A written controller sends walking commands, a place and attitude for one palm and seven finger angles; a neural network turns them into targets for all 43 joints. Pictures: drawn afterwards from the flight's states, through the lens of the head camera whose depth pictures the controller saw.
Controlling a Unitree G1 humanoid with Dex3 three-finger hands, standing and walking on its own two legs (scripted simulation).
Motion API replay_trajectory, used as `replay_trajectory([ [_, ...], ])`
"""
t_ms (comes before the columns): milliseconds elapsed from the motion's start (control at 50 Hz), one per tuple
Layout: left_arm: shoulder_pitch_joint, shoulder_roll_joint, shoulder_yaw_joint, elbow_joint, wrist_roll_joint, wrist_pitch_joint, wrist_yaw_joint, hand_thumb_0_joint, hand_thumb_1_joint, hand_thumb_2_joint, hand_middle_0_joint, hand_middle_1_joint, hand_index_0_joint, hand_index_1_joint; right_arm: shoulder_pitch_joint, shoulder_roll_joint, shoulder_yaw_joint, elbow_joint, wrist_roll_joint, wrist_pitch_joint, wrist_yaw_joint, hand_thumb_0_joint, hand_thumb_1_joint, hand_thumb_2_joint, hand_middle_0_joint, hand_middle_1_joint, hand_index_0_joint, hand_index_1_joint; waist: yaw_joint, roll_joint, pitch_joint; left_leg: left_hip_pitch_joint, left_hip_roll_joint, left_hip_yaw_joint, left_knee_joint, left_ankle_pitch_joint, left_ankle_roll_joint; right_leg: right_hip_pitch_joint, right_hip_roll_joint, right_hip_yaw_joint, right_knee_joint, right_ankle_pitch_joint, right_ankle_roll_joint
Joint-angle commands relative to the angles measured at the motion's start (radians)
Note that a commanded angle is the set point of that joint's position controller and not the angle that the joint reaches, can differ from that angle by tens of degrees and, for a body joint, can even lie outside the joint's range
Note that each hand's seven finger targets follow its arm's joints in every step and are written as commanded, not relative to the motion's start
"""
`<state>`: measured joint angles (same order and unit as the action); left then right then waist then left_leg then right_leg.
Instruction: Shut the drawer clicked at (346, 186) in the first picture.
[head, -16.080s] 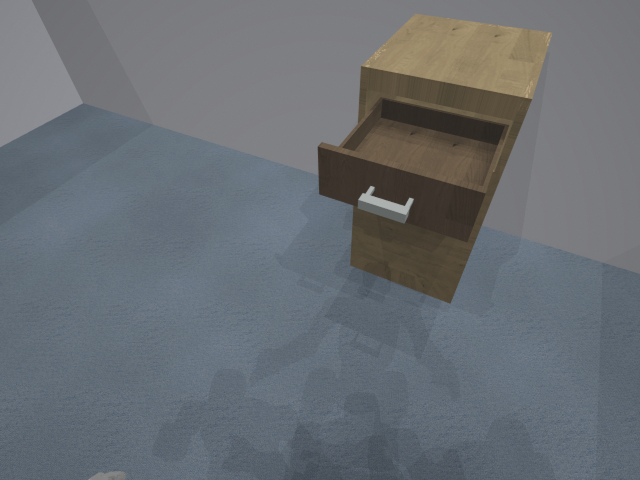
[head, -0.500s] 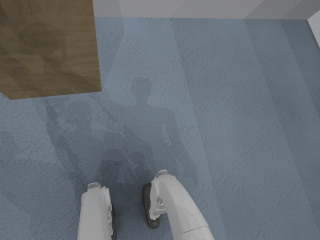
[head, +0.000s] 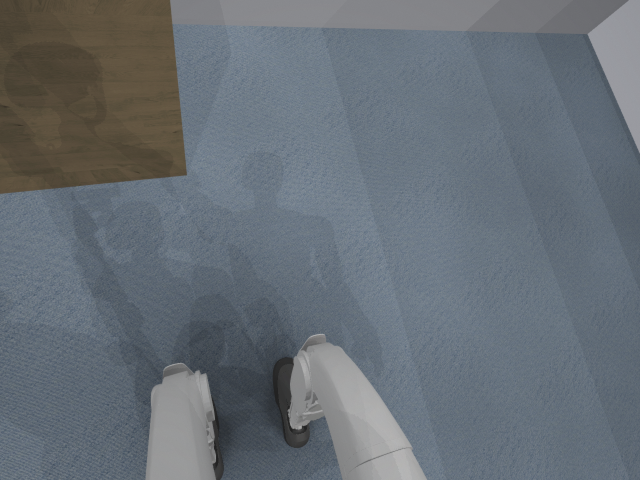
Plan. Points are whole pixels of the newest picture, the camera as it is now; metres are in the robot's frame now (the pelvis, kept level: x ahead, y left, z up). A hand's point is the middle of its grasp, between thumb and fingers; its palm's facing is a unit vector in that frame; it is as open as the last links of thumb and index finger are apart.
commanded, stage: pull the fist back off the drawer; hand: left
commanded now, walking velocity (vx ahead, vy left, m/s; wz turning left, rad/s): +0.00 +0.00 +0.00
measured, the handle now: out of the picture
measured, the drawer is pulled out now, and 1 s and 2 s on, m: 0.00 0.00 0.00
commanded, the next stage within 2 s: draw the hand back to the body in 0.44 s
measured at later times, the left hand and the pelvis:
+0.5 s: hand out of the picture +0.60 +0.24 +0.08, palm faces +0.10 -0.99 -0.03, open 3.3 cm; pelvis +0.03 +0.00 +0.02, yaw +0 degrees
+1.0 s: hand out of the picture +0.47 +0.24 +0.16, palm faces +0.10 -0.99 -0.05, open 3.3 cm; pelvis +0.08 -0.01 +0.10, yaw +4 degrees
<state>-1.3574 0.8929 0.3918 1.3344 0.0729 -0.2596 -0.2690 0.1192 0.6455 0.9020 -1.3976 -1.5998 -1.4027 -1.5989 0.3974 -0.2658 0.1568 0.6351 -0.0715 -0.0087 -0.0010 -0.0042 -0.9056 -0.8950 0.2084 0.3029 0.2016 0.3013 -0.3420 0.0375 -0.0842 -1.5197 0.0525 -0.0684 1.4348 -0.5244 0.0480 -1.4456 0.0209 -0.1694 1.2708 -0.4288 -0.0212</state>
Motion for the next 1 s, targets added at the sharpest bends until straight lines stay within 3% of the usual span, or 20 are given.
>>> replay_trajectory([
  [0, -0.556, 0.174, 0.044, -0.312, -0.023, -0.092, 0.033, 0.000, 0.900, 0.900, -1.400, -1.600, -1.400, -1.600, 0.244, -0.247, -0.095, -0.003, -0.002, 0.006, -0.008, 0.000, -0.900, -0.900, 0.200, 0.300, 0.200, 0.300, -0.036, 0.439, -0.613, 0.673, 0.018, -0.142, -0.223, 0.196, -0.023, 0.142, 0.033, 0.080, -0.123, 0.049, -0.016],
  [20, -0.538, 0.142, 0.027, -0.313, -0.028, -0.090, 0.031, 0.000, 0.900, 0.900, -1.400, -1.600, -1.400, -1.600, 0.242, -0.245, -0.099, -0.001, -0.001, 0.008, -0.003, 0.000, -0.900, -0.900, 0.200, 0.300, 0.200, 0.300, -0.035, 0.447, -0.622, 0.694, 0.017, -0.142, -0.223, 0.216, -0.027, 0.140, 0.034, 0.080, -0.128, 0.060, -0.017],
  [60, -0.499, 0.146, 0.044, -0.296, -0.034, -0.086, 0.029, 0.000, 0.900, 0.900, -1.400, -1.600, -1.400, -1.600, 0.246, -0.245, -0.101, -0.003, 0.002, 0.016, 0.001, 0.000, -0.900, -0.900, 0.200, 0.300, 0.200, 0.300, -0.030, 0.390, -0.600, 0.666, 0.018, -0.137, -0.226, 0.197, -0.021, 0.164, 0.038, 0.082, -0.136, 0.052, -0.014],
  [100, -0.472, 0.146, 0.054, -0.306, -0.038, -0.088, 0.026, 0.000, 0.900, 0.900, -1.400, -1.600, -1.400, -1.600, 0.244, -0.240, -0.102, -0.008, 0.002, 0.018, 0.004, 0.000, -0.900, -0.900, 0.200, 0.300, 0.200, 0.300, -0.017, 0.404, -0.595, 0.662, 0.017, -0.126, -0.228, 0.207, -0.019, 0.176, 0.037, 0.085, -0.138, 0.051, -0.016],
  [200, -0.358, 0.139, 0.086, -0.362, -0.056, -0.098, 0.017, 0.000, 0.900, 0.900, -1.400, -1.600, -1.400, -1.600, 0.238, -0.232, -0.115, -0.021, 0.008, 0.033, 0.014, 0.000, -0.900, -0.900, 0.200, 0.300, 0.200, 0.300, 0.027, 0.388, -0.650, 0.707, 0.016, -0.111, -0.230, 0.297, -0.023, 0.231, 0.037, 0.087, -0.143, 0.092, -0.016],
  [280, -0.262, 0.132, 0.106, -0.390, -0.079, -0.106, 0.011, 0.000, 0.900, 0.900, -1.400, -1.600, -1.400, -1.600, 0.223, -0.225, -0.120, -0.034, 0.015, 0.045, 0.019, 0.000, -0.900, -0.900, 0.200, 0.300, 0.200, 0.300, 0.052, 0.322, -0.641, 0.667, 0.013, -0.077, -0.231, 0.328, -0.015, 0.323, 0.040, 0.101, -0.163, 0.118, -0.010],
  [320, -0.170, 0.133, 0.127, -0.403, -0.085, -0.114, 0.005, 0.000, 0.900, 0.900, -1.400, -1.600, -1.400, -1.600, 0.219, -0.221, -0.125, -0.044, 0.019, 0.052, 0.023, 0.000, -0.900, -0.900, 0.200, 0.300, 0.200, 0.300, 0.084, 0.336, -0.671, 0.699, 0.012, -0.070, -0.236, 0.393, -0.020, 0.358, 0.040, 0.100, -0.160, 0.158, -0.013],
  [380, -0.153, 0.129, 0.140, -0.394, -0.099, -0.119, 0.005, 0.000, 0.900, 0.900, -1.400, -1.600, -1.400, -1.600, 0.207, -0.215, -0.130, -0.047, 0.024, 0.060, 0.020, 0.000, -0.900, -0.900, 0.200, 0.300, 0.200, 0.300, 0.076, 0.257, -0.623, 0.623, 0.009, -0.044, -0.225, 0.385, -0.008, 0.416, 0.040, 0.117, -0.172, 0.187, -0.003],
  [500, -0.123, 0.059, 0.104, -0.370, -0.109, -0.145, -0.002, 0.000, 0.900, 0.900, -1.400, -1.600, -1.400, -1.600, 0.195, -0.206, -0.138, -0.040, 0.025, 0.069, 0.019, 0.000, -0.900, -0.900, 0.200, 0.300, 0.200, 0.300, 0.068, 0.244, -0.587, 0.643, 0.005, -0.039, -0.221, 0.442, -0.008, 0.406, 0.037, 0.116, -0.166, 0.243, -0.003],
  [520, -0.101, 0.068, 0.116, -0.361, -0.112, -0.148, -0.005, 0.000, 0.900, 0.900, -1.400, -1.600, -1.400, -1.600, 0.198, -0.208, -0.141, -0.042, 0.026, 0.072, 0.018, 0.000, -0.900, -0.900, 0.200, 0.300, 0.200, 0.300, 0.076, 0.238, -0.606, 0.643, 0.003, -0.033, -0.214, 0.457, -0.009, 0.423, 0.037, 0.119, -0.162, 0.262, -0.002],
  [560, 0.005, 0.099, 0.159, -0.483, -0.129, -0.156, -0.018, 0.000, 0.900, 0.900, -1.400, -1.600, -1.400, -1.600, 0.195, -0.210, -0.152, -0.076, 0.033, 0.080, 0.022, 0.000, -0.900, -0.900, 0.200, 0.300, 0.200, 0.300, 0.142, 0.266, -0.743, 0.742, -0.001, -0.032, -0.246, 0.560, -0.019, 0.524, 0.035, 0.121, -0.165, 0.339, -0.005],
  [600, 0.148, 0.028, 0.132, -0.649, -0.162, -0.143, -0.027, 0.000, 0.900, 0.900, -1.400, -1.600, -1.400, -1.600, 0.181, -0.199, -0.170, -0.110, 0.048, 0.084, 0.035, 0.000, -0.900, -0.900, 0.200, 0.300, 0.200, 0.300, 0.184, 0.333, -0.848, 0.910, -0.001, -0.041, -0.284, 0.728, -0.032, 0.569, 0.036, 0.119, -0.193, 0.414, -0.008],
  [620, 0.217, -0.006, 0.121, -0.709, -0.182, -0.122, -0.030, 0.000, 0.900, 0.900, -1.400, -1.600, -1.400, -1.600, 0.173, -0.196, -0.177, -0.117, 0.058, 0.087, 0.039, 0.000, -0.900, -0.900, 0.200, 0.300, 0.200, 0.300, 0.190, 0.319, -0.859, 0.963, 0.002, -0.042, -0.302, 0.784, -0.037, 0.588, 0.037, 0.113, -0.216, 0.441, -0.004],
  [680, 0.350, -0.058, 0.114, -0.814, -0.237, -0.054, -0.018, 0.000, 0.900, 0.900, -1.400, -1.600, -1.400, -1.600, 0.140, -0.187, -0.184, -0.137, 0.085, 0.082, 0.032, 0.000, -0.900, -0.900, 0.200, 0.300, 0.200, 0.300, 0.195, 0.168, -0.745, 0.910, -0.006, -0.016, -0.371, 0.706, -0.019, 0.716, 0.041, 0.114, -0.294, 0.481, 0.010],
  [740, 0.444, -0.110, 0.104, -0.922, -0.268, -0.045, 0.021, 0.000, 0.900, 0.900, -1.400, -1.600, -1.400, -1.600, 0.116, -0.171, -0.186, -0.143, 0.094, 0.054, 0.018, 0.000, -0.900, -0.900, 0.200, 0.300, 0.200, 0.300, 0.212, 0.164, -0.686, 0.939, -0.015, 0.009, -0.431, 0.674, -0.019, 0.788, 0.038, 0.120, -0.347, 0.498, 0.012],
  [780, 0.498, -0.160, 0.072, -0.944, -0.274, -0.062, 0.043, 0.000, 0.900, 0.900, -1.400, -1.600, -1.400, -1.600, 0.096, -0.160, -0.186, -0.139, 0.095, 0.037, 0.009, 0.000, -0.900, -0.900, 0.200, 0.300, 0.200, 0.300, 0.212, 0.122, -0.602, 0.943, -0.017, 0.021, -0.470, 0.638, -0.020, 0.818, 0.038, 0.118, -0.380, 0.481, 0.013],
  [820, 0.546, -0.227, 0.016, -0.986, -0.275, -0.088, 0.052, 0.000, 0.900, 0.900, -1.400, -1.600, -1.400, -1.600, 0.078, -0.151, -0.188, -0.135, 0.097, 0.023, 0.003, 0.000, -0.900, -0.900, 0.200, 0.300, 0.200, 0.300, 0.215, 0.181, -0.566, 1.020, -0.015, 0.026, -0.497, 0.674, -0.027, 0.804, 0.035, 0.116, -0.403, 0.467, 0.010],
  [900, 0.717, -0.296, -0.027, -0.933, -0.300, -0.086, 0.030, 0.000, 0.900, 0.900, -1.400, -1.600, -1.400, -1.600, 0.032, -0.149, -0.188, -0.145, 0.109, 0.013, -0.005, 0.000, -0.900, -0.900, 0.200, 0.300, 0.200, 0.300, 0.227, 0.098, -0.410, 1.000, -0.023, 0.038, -0.559, 0.626, -0.022, 0.874, 0.032, 0.114, -0.456, 0.465, 0.006],
  [920, 0.734, -0.321, -0.047, -0.939, -0.305, -0.082, 0.018, 0.000, 0.900, 0.900, -1.400, -1.600, -1.400, -1.600, 0.017, -0.146, -0.186, -0.153, 0.112, 0.012, -0.005, 0.000, -0.900, -0.900, 0.200, 0.300, 0.200, 0.300, 0.229, 0.094, -0.391, 1.004, -0.024, 0.041, -0.575, 0.609, -0.022, 0.883, 0.029, 0.111, -0.464, 0.456, 0.008],
  [980, 0.830, -0.309, -0.029, -1.032, -0.332, -0.074, 0.000, 0.000, 0.900, 0.900, -1.400, -1.600, -1.400, -1.600, -0.035, -0.141, -0.186, -0.193, 0.119, 0.006, -0.011, 0.000, -0.900, -0.900, 0.200, 0.300, 0.200, 0.300, 0.264, 0.085, -0.388, 1.036, -0.029, 0.041, -0.618, 0.606, -0.023, 0.962, 0.022, 0.111, -0.487, 0.470, 0.004],
])
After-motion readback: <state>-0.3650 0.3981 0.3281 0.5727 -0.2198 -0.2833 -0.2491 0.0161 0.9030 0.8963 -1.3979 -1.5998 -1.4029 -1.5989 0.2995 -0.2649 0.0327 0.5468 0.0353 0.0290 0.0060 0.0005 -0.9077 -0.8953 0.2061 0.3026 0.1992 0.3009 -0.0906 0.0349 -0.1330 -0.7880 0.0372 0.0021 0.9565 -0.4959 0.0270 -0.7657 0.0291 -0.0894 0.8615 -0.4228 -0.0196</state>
